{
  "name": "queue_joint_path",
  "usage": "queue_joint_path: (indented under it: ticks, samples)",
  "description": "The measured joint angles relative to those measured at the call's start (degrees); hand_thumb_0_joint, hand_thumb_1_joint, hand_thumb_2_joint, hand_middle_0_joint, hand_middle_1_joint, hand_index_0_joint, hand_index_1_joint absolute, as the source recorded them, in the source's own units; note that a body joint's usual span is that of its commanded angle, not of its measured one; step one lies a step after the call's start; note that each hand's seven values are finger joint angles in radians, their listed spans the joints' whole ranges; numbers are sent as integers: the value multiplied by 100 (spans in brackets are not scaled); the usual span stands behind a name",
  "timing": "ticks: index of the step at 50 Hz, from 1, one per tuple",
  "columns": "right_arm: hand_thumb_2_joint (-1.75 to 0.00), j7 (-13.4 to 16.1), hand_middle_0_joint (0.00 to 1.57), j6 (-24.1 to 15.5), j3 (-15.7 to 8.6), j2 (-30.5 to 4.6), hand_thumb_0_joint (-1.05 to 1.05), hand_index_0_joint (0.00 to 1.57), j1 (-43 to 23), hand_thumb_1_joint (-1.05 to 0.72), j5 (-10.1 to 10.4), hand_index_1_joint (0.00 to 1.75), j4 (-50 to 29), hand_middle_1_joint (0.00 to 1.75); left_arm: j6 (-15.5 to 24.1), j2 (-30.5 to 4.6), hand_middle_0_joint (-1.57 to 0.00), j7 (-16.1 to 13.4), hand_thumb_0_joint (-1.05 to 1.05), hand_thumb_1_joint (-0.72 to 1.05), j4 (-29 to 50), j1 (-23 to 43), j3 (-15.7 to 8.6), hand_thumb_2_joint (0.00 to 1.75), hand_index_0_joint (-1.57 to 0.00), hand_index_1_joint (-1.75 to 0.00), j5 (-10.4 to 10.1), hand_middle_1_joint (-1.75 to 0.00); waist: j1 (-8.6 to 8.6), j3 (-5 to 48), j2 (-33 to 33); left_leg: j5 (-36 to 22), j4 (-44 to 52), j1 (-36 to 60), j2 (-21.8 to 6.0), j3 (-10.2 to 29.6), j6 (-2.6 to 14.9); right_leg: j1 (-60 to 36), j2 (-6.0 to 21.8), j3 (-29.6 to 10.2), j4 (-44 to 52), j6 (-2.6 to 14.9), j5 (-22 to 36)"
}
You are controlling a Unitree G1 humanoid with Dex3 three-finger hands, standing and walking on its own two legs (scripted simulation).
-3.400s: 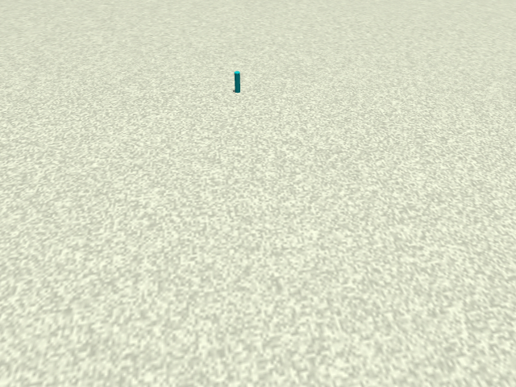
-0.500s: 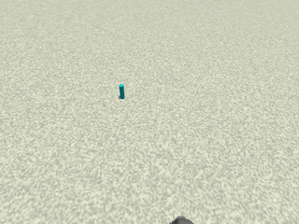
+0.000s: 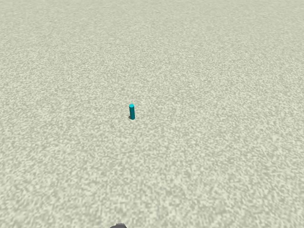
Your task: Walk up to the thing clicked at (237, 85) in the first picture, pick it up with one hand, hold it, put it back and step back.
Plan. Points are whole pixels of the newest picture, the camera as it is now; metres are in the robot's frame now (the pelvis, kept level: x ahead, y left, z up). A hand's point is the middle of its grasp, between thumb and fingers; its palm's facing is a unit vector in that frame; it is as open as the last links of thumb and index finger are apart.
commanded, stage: walk up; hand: left
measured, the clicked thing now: (132, 112) +1.14 +0.23 -0.69
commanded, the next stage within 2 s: none
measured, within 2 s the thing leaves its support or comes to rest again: neither
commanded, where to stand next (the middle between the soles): +0.75 +0.04 m, yaw -3 degrees
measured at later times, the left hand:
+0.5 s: hand (73, 174) +0.32 +0.29 -0.14, palm faces -0.11 -0.92 -0.38, open 7.4 cm
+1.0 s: hand (72, 147) +0.45 +0.35 -0.17, palm faces -0.06 -0.92 -0.38, open 7.4 cm
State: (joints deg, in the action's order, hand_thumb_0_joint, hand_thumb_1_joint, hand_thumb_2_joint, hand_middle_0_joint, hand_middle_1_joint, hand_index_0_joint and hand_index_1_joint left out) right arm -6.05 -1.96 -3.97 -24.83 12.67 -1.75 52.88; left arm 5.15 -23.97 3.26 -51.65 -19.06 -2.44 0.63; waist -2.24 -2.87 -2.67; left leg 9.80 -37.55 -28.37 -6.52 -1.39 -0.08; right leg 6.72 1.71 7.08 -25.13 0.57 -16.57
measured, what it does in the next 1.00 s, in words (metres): walks ahead: left foot, then right foot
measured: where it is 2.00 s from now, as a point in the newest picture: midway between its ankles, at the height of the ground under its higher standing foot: (148, 162)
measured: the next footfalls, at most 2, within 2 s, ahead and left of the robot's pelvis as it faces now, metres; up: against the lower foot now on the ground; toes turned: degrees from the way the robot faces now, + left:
left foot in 0.08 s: +0.19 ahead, +0.15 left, +0.00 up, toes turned +6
right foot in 0.52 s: +0.39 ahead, -0.11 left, +0.00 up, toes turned -7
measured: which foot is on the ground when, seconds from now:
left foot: up 0.00-0.06, down 0.08-0.54, up 0.56-0.90, down 0.92-1.00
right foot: down 0.00-0.10, up 0.12-0.50, down 0.52-0.92, up 0.94-1.00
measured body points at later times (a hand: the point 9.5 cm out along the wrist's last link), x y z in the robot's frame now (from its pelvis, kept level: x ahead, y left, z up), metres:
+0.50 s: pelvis +0.22 +0.02 -0.01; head +0.24 +0.01 +0.44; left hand +0.33 +0.34 -0.11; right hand +0.24 -0.31 -0.13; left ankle +0.15 +0.14 -0.74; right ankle +0.34 -0.11 -0.73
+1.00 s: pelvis +0.41 +0.06 -0.02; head +0.41 +0.08 +0.43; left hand +0.45 +0.40 -0.14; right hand +0.47 -0.28 -0.11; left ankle +0.47 +0.17 -0.74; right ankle +0.36 -0.08 -0.69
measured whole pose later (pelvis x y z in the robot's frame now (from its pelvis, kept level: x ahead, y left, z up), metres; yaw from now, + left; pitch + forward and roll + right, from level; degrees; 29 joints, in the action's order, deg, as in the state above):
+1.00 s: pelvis +0.41 +0.06 -0.02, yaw -1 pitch -3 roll -1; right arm -3.7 -4.5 -4.4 -24.5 16.4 -1.2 50.9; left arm 1.9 -25.9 1.8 -53.4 -18.7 -2.2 0.5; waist 0.3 -2.4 1.8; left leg 14.7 -38.3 -20.9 -2.8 -4.7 1.3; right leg 19.6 2.9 -0.5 -57.7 2.1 -25.6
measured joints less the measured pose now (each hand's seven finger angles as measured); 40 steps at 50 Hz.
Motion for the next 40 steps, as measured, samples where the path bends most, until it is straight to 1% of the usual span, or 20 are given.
queue_joint_path:
  ticks: [2,4,5,6,8,9,11,13,17,20,23,25,26,27,28,29,31,33,37,40]
  samples:
    - [-90,-10,20,-14,-27,-10,0,20,-20,-91,1,30,17,30,-26,-71,-20,2,1,90,-35,-80,-14,90,-20,-30,2,-31,-27,37,51,-62,295,203,31,-78,54,-143,34,28,-124,-93,-260]
    - [-90,7,20,-81,-45,-28,0,20,-27,-91,-4,30,-7,30,-62,-147,-20,-14,1,90,-68,-172,-19,90,-20,-30,8,-31,-28,78,150,-148,541,508,149,-159,118,-184,149,2,-490,-187,-643]
    - [-90,45,20,-140,-66,8,0,20,-73,-91,-30,30,-19,30,-99,-189,-20,-41,1,90,-114,-163,-25,90,-20,-30,1,-31,-13,34,302,-109,404,552,265,-249,119,-63,315,-73,-963,-116,-823]
    - [-90,85,20,-197,-75,31,0,20,-103,-91,-44,30,-72,30,-155,-185,-20,-72,1,90,-167,-124,-26,90,-20,-30,-25,-31,17,-14,372,60,230,573,321,-303,128,185,328,-282,-1655,-34,-900]
    - [-90,144,20,-268,-58,91,0,20,-93,-91,44,30,-182,30,-229,-169,-20,-126,1,90,-254,-30,34,90,-20,-30,-51,-30,113,-58,401,281,171,718,348,-320,163,773,127,-615,-2982,94,-922]
    - [-90,176,20,-280,-28,137,0,20,-70,-91,81,30,-216,30,-233,-181,-20,-131,1,90,-271,4,63,90,-20,-30,-73,-30,145,-68,448,315,278,862,371,-351,174,1036,71,-717,-3378,127,-794]
    - [-90,224,20,-291,45,209,0,20,6,-91,121,30,-254,30,-208,-196,-20,-116,1,90,-266,64,84,90,-20,-30,-110,-30,190,-74,547,321,575,1177,431,-426,188,1479,92,-782,-3627,149,-515]
    - [-90,250,20,-301,97,242,0,20,102,-91,131,30,-264,30,-191,-187,-20,-84,1,90,-229,133,82,90,-20,-30,-111,-30,222,-84,596,340,832,1461,483,-483,204,1812,183,-776,-3437,90,-334]
    - [-90,258,20,-293,131,225,0,21,309,-91,105,30,-266,30,-223,-123,-20,11,1,90,-142,314,69,90,-20,-30,-67,-30,282,-128,558,477,1141,1911,539,-551,226,2184,394,-648,-2497,-41,-40]
    - [-90,238,20,-269,127,168,0,21,448,-90,97,30,-259,30,-241,-61,-20,81,1,90,-114,453,49,90,-20,-30,-39,-30,350,-159,465,665,1215,2175,545,-575,177,2219,470,-536,-1733,-36,422]
    - [-90,236,20,-206,108,103,0,21,571,-90,98,30,-246,30,-222,-17,-20,110,1,90,-105,552,22,90,-20,-30,-25,-30,401,-149,368,987,1081,2375,530,-608,83,2022,419,-458,-1099,7,721]
    - [-90,248,21,-151,94,62,0,21,667,-90,111,30,-253,30,-174,-15,-20,99,1,90,-88,574,2,90,-20,-30,-14,-30,425,-112,298,1344,758,2434,478,-606,1,1713,305,-366,-710,65,797]
    - [-90,262,20,-127,89,30,0,21,706,-90,117,30,-252,30,-124,-2,-20,73,1,90,-78,596,-22,90,-20,-30,-3,-30,418,-111,210,1582,417,2385,389,-579,22,1593,212,-328,-634,86,976]
    - [-90,290,20,-91,81,10,0,21,689,-90,121,30,-224,30,-74,41,-20,31,1,90,-56,644,-47,90,-20,-30,13,-30,414,-155,77,1693,-133,2218,262,-475,125,1585,123,-254,-829,80,881]
    - [-90,313,20,-47,88,21,0,20,653,-91,125,30,-187,30,-31,65,-20,-2,1,90,-8,678,-47,90,-20,-30,8,-30,390,-194,31,1763,-797,1965,277,-295,191,1579,101,-224,-1015,81,709]
    - [-90,326,20,-5,107,28,0,20,609,-91,119,30,-148,30,-6,92,-20,-24,1,90,45,694,-30,90,-20,-30,-16,-30,348,-214,21,1818,-1427,1683,360,-151,215,1537,109,-227,-1095,98,582]
    - [-90,328,20,48,127,6,0,20,514,-91,133,30,-94,30,17,170,-20,-57,1,90,130,680,26,90,-20,-30,-60,-30,276,-232,-47,1625,-2242,1142,442,23,240,1332,114,-212,-977,120,494]
    - [-90,298,20,49,129,-20,0,20,421,-91,136,30,-90,30,20,226,-20,-77,0,90,182,595,71,90,-20,-30,-70,-30,229,-214,-122,1342,-2353,707,385,92,218,1092,93,-193,-713,102,512]
    - [-90,190,20,20,86,-7,0,20,316,-91,75,30,-138,30,-6,185,-20,-64,0,90,209,370,82,90,-20,-30,-21,-31,173,-131,-128,975,-1515,193,171,104,70,726,72,-160,-349,99,462]
    - [-90,115,20,26,42,8,0,20,277,-91,26,30,-123,30,-29,83,-20,-48,0,90,209,216,46,90,-20,-30,6,-31,107,-82,-39,699,-718,99,78,46,6,549,101,-153,-327,71,277]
